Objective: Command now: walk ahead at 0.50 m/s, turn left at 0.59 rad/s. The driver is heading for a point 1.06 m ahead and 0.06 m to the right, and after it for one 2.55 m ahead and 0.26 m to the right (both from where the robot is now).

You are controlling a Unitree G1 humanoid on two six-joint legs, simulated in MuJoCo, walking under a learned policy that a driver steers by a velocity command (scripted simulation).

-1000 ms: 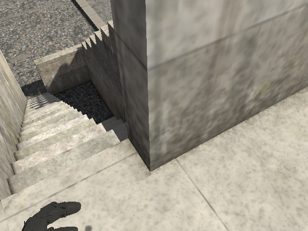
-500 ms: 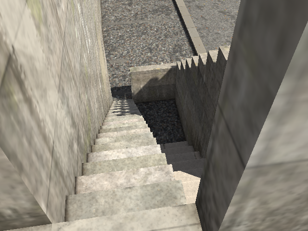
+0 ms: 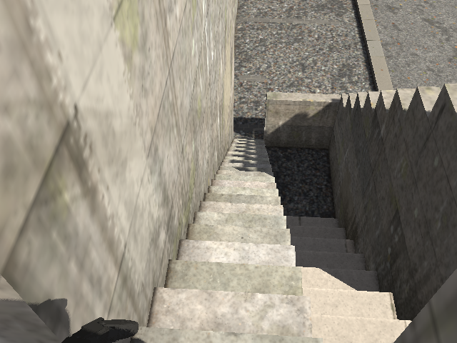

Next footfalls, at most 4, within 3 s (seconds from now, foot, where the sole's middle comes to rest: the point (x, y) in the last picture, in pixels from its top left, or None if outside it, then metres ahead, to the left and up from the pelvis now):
0.02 right None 0.15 -0.13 -0.77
0.52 left None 0.30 0.13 -0.77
0.80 right None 0.26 -0.09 -0.77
1.50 right None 0.46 -0.04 -0.97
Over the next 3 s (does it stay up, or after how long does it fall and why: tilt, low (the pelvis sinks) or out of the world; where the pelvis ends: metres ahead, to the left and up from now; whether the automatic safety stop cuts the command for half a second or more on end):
stays up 0.30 0.01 -0.18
